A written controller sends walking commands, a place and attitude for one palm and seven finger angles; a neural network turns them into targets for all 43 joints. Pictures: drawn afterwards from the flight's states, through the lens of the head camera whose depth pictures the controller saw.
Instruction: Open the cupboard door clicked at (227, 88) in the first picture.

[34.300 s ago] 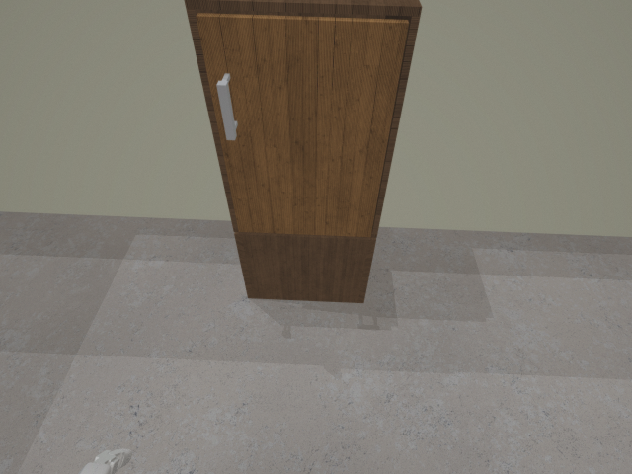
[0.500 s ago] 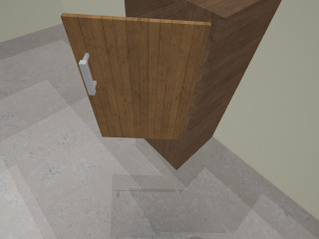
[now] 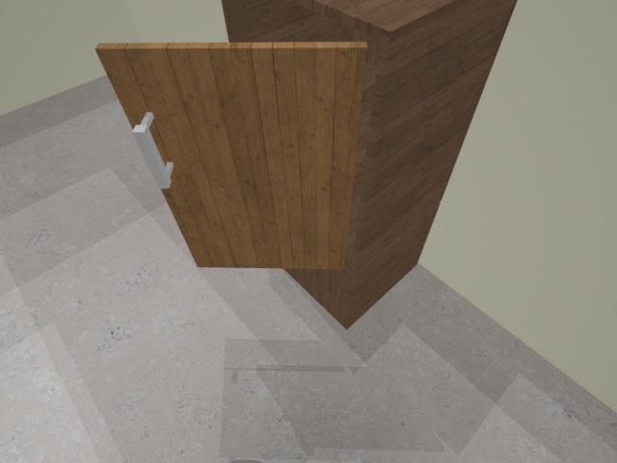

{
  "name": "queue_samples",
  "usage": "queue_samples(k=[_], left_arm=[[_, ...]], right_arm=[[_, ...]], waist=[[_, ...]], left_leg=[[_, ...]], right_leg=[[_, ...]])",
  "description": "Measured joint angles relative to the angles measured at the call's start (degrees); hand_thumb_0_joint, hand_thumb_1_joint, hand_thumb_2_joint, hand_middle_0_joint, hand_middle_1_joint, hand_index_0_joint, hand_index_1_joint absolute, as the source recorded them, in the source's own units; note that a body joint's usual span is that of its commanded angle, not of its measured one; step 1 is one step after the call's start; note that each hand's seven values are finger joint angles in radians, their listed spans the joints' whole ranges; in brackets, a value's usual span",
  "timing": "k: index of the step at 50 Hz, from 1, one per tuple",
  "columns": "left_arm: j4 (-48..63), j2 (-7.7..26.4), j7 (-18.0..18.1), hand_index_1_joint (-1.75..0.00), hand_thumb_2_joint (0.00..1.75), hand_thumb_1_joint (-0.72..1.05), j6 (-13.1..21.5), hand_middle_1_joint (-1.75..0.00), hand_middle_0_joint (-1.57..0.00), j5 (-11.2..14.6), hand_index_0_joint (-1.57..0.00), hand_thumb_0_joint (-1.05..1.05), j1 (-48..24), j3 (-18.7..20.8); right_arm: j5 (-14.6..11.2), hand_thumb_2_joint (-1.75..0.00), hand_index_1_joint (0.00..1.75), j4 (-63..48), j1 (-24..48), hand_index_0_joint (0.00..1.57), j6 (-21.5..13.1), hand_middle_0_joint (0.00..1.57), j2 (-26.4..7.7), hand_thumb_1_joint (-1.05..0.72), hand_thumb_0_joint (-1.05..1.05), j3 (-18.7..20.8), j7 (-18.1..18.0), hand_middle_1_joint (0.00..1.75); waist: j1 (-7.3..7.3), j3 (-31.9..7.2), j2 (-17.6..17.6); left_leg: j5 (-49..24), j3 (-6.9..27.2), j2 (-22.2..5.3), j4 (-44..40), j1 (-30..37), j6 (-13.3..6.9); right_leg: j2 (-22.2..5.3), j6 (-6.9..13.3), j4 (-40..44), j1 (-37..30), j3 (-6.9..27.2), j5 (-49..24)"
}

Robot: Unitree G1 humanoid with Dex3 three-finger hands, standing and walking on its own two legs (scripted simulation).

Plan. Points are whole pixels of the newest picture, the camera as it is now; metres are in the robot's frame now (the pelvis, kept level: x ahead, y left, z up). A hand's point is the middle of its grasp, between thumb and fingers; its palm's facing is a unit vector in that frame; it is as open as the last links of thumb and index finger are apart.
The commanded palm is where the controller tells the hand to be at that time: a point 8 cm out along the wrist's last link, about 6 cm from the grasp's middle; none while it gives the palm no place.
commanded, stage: come to a stop and stand still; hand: left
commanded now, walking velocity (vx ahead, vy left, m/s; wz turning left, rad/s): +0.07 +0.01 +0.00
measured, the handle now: (156, 151) +0.58 +0.32 +0.04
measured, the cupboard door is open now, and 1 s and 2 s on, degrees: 46 46 46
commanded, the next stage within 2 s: look again from close up in 0.66 s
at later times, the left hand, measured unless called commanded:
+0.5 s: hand out of the picture -0.01 +0.22 -0.19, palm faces +0.02 -0.99 -0.14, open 7.4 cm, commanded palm none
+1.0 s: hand out of the picture +0.02 +0.24 -0.18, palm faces -0.01 -0.97 -0.23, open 7.4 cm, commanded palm none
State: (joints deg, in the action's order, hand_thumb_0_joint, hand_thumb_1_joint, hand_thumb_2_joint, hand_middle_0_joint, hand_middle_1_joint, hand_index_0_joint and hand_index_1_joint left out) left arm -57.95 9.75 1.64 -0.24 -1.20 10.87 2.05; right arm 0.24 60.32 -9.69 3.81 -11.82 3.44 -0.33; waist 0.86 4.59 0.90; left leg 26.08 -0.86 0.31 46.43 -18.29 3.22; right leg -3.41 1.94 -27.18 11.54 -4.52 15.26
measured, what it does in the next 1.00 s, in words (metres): steps on the spot: left foot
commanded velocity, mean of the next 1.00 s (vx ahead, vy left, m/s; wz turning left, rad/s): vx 0.00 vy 0.00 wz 0.00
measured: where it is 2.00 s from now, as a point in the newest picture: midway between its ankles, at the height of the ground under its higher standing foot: outside the picture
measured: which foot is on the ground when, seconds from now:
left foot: up 0.00-0.10, down 0.12-1.00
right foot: down 0.00-1.00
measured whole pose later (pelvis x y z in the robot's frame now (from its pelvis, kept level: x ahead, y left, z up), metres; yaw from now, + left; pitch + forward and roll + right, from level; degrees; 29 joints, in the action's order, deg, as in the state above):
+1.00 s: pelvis +0.00 +0.06 -0.01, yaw -1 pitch -1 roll +0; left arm -63.5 8.6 2.0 0.5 -0.6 14.9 -0.6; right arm 0.9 61.2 -18.2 -1.6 -8.7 -0.6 -1.5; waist -0.5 2.6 -2.3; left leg 19.0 -4.0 1.2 29.8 -9.6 -2.3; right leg -5.0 -2.8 -30.9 12.6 -2.5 16.9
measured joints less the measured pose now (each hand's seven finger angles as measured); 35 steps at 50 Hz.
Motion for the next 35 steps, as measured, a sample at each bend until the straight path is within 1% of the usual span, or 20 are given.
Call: queue_samples(k=[2,4,5,6,7,8,11,14,23,35], left_arm=[[-0.47,0.46,-0.14,-0.30,0.90,0.92,-0.18,-0.30,-0.20,-0.15,-0.20,0.00,0.56,0.17],[-1.20,0.94,-0.25,-0.30,0.90,0.91,-0.45,-0.30,-0.20,-0.02,-0.20,0.00,1.31,0.28],[-1.58,1.05,-0.31,-0.30,0.90,0.91,-0.66,-0.30,-0.20,0.15,-0.20,0.00,1.78,0.29],[-1.94,1.01,-0.41,-0.30,0.90,0.91,-0.92,-0.30,-0.20,0.33,-0.20,0.00,2.21,0.25],[-2.56,1.31,-0.46,-0.30,0.90,0.91,-1.29,-0.30,-0.20,0.50,-0.20,0.00,2.15,0.30],[-3.02,1.58,-0.46,-0.30,0.90,0.91,-1.63,-0.30,-0.20,0.54,-0.20,0.00,2.30,0.37],[-4.09,1.87,-0.63,-0.30,0.90,0.91,-1.97,-0.30,-0.20,0.31,-0.20,0.00,3.44,0.22],[-5.20,1.47,-0.87,-0.30,0.90,0.91,-1.75,-0.30,-0.19,0.31,-0.20,0.00,4.26,-0.36],[-7.57,-0.26,-0.82,-0.30,0.90,0.91,-0.96,-0.30,-0.19,0.43,-0.20,0.00,5.03,-1.51],[-7.59,-0.48,-0.10,-0.30,0.90,0.91,-0.58,-0.30,-0.19,0.70,-0.20,0.01,3.44,-1.52]], right_arm=[[0.00,-0.90,0.30,-0.52,0.48,0.20,-0.47,0.19,0.18,-0.91,0.01,-0.11,0.07,0.30],[0.06,-0.90,0.30,-0.92,0.69,0.20,-1.28,0.19,0.35,-0.91,0.01,-0.38,0.08,0.30],[0.08,-0.90,0.30,-1.14,0.55,0.20,-1.83,0.19,0.26,-0.91,0.01,-0.56,0.07,0.30],[0.16,-0.90,0.30,-1.31,0.20,0.20,-2.40,0.19,0.02,-0.91,0.01,-0.63,0.01,0.30],[0.31,-0.90,0.30,-0.96,0.20,0.20,-2.66,0.19,0.41,-0.91,0.01,-0.69,-0.22,0.30],[0.49,-0.90,0.30,-0.65,0.04,0.20,-2.59,0.19,0.87,-0.91,0.01,-1.01,-0.32,0.30],[0.70,-0.90,0.30,0.20,-0.75,0.20,-2.42,0.19,2.01,-0.91,0.01,-2.06,-0.39,0.30],[0.52,-0.90,0.30,0.62,-1.21,0.20,-2.74,0.20,2.70,-0.91,0.01,-2.58,-0.71,0.30],[0.16,-0.90,0.30,2.28,-3.56,0.20,-4.17,0.20,2.75,-0.92,0.01,-3.13,-1.30,0.30],[0.14,-0.90,0.30,5.47,-8.03,0.20,-4.59,0.20,4.98,-0.91,0.01,-3.62,-1.78,0.30]], waist=[[0.40,-0.02,0.57],[0.54,-0.23,0.91],[0.49,-0.53,0.56],[0.36,-1.06,-0.39],[0.35,-0.99,0.00],[0.70,-1.05,0.55],[1.55,-2.01,1.32],[1.67,-2.38,1.30],[0.38,-2.62,1.35],[-0.98,-2.05,1.31]], left_leg=[[-1.62,-0.45,-0.06,-5.10,1.79,-0.20],[-6.33,-0.96,-0.11,-12.49,4.69,-0.57],[-9.25,-1.02,-0.50,-16.43,6.39,-0.97],[-10.74,-0.43,-1.25,-19.10,7.51,-2.17],[-10.22,-0.30,-1.02,-18.63,7.34,-3.06],[-9.62,-0.45,-0.76,-17.94,7.30,-3.41],[-9.32,-1.01,-0.71,-18.44,8.00,-3.55],[-9.99,-1.58,-0.55,-19.83,8.73,-3.86],[-10.80,-3.15,0.43,-22.53,10.45,-5.10],[-10.12,-3.76,0.82,-22.92,11.92,-5.44]], right_leg=[[-0.38,-0.40,-0.43,0.51,-0.03,-0.13],[-0.55,-1.04,-1.61,1.26,-0.09,0.18],[-0.26,-1.41,-2.59,1.80,-0.31,0.57],[0.43,-1.78,-3.74,2.49,-0.88,1.09],[0.15,-2.15,-4.48,2.61,-0.98,1.50],[-0.08,-2.46,-4.16,2.23,-0.80,1.15],[0.02,-2.94,-1.51,0.80,-0.28,-0.20],[-0.02,-3.36,0.69,-0.10,0.23,-1.44],[-0.77,-4.63,3.33,-1.26,1.75,-2.80],[-1.13,-5.04,2.98,-2.16,2.39,-1.93]])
